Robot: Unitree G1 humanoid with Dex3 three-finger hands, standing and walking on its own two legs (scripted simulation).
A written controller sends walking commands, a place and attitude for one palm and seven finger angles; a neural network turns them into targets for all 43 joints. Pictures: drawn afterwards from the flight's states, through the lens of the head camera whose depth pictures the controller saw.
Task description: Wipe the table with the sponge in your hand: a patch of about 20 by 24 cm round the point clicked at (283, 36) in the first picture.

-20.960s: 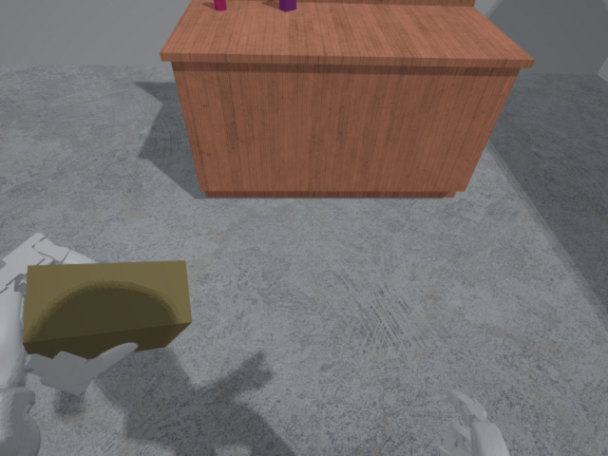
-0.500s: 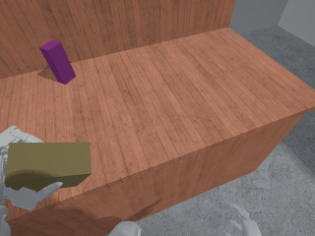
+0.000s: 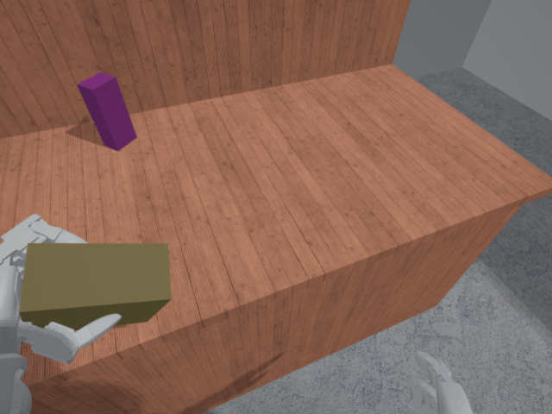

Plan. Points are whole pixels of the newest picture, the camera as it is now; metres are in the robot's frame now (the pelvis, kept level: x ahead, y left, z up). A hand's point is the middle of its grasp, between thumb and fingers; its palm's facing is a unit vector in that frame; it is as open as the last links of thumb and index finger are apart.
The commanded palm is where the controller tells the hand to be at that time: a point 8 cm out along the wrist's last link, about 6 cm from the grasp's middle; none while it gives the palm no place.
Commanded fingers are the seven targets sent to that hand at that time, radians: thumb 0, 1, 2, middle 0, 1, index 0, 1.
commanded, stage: come to a stop and stand still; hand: left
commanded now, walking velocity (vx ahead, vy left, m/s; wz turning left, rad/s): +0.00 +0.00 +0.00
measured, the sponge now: (119, 288) +0.22 +0.21 +0.13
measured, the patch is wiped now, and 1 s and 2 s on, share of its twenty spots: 0.00 0.00 0.00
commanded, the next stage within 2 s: look again from close up in 0.48 s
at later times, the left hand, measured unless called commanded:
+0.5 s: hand (20, 305) +0.18 +0.28 +0.15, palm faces +0.41 -0.84 -0.36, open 10.2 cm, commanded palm +0.13 +0.31 +0.18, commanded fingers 0.00 0.10 1.30 -1.20 -1.60 -1.20 -1.60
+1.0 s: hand (29, 264) +0.23 +0.30 +0.15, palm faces +0.35 -0.86 -0.38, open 10.2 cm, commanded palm +0.17 +0.32 +0.18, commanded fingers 0.00 0.10 1.30 -1.20 -1.60 -1.20 -1.60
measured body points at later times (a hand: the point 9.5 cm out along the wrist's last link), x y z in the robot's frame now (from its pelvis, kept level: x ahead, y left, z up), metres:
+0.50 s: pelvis -0.03 +0.03 +0.01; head -0.03 +0.04 +0.46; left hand +0.15 +0.32 +0.17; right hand +0.14 -0.18 -0.07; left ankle +0.01 +0.14 -0.74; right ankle +0.02 -0.07 -0.74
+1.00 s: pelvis +0.00 +0.05 +0.00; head +0.02 +0.08 +0.45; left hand +0.20 +0.34 +0.17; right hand +0.17 -0.18 -0.07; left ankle +0.01 +0.14 -0.74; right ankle +0.02 -0.07 -0.74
